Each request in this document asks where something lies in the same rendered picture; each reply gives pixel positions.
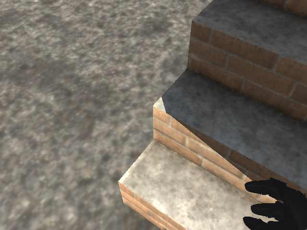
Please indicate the stairs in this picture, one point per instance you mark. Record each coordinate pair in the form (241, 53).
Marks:
(238, 113)

